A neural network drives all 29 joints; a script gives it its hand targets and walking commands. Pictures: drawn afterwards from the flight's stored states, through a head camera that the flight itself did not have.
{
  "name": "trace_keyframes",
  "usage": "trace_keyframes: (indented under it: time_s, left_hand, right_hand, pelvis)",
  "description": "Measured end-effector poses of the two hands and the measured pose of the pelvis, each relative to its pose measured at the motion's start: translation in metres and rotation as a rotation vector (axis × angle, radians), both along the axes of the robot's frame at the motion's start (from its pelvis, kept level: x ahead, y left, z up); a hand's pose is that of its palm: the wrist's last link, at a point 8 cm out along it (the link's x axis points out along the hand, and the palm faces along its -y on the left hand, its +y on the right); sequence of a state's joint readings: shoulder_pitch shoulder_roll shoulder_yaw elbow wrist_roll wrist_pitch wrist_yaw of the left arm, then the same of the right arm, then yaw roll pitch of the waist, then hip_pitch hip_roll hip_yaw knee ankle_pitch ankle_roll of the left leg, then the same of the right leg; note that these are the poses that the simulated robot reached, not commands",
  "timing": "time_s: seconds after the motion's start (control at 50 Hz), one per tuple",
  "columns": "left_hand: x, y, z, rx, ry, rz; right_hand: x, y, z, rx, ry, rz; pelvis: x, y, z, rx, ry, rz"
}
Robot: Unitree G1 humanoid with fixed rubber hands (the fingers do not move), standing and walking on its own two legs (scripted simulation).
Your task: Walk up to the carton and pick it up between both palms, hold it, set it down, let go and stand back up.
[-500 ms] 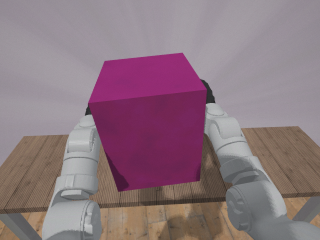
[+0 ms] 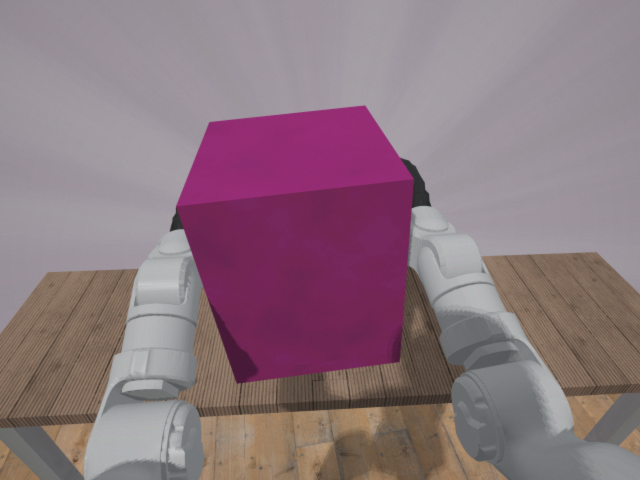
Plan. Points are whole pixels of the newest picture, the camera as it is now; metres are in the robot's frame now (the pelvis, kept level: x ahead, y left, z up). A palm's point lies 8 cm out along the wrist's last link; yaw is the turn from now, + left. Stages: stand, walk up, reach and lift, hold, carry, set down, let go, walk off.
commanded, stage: hold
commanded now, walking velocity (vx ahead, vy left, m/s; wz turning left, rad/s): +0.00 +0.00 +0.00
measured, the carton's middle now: (303, 240) +0.35 +0.01 +0.19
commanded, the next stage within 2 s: none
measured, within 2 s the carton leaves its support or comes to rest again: neither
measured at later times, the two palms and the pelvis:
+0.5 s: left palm (187, 240) +0.36 +0.16 +0.19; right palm (414, 215) +0.36 -0.13 +0.21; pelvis +0.00 +0.00 +0.00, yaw +0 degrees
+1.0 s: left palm (187, 240) +0.36 +0.16 +0.19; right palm (414, 215) +0.36 -0.13 +0.21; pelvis +0.00 +0.00 +0.00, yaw +0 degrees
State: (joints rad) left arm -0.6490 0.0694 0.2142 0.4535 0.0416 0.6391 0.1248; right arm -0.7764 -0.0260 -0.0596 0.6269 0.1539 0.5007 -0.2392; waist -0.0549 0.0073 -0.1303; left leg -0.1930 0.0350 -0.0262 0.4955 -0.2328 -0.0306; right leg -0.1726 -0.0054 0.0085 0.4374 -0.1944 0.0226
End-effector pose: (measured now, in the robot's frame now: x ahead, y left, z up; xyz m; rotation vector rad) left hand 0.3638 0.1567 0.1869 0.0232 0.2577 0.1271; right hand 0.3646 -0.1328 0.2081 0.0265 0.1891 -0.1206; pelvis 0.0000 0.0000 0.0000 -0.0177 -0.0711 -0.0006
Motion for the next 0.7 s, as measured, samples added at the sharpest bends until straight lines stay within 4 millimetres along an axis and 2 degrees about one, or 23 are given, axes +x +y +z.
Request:
trace_keyframes:
  time_s: [0.7]
  left_hand:
    - [-0.0001, -0.0001, -0.0005, 0.000, 0.001, -0.001]
  right_hand:
    - [0.0000, -0.0001, 0.0000, 0.000, 0.000, -0.001]
  pelvis:
    - [0.0000, 0.0001, 0.0000, 0.000, 0.000, 0.000]
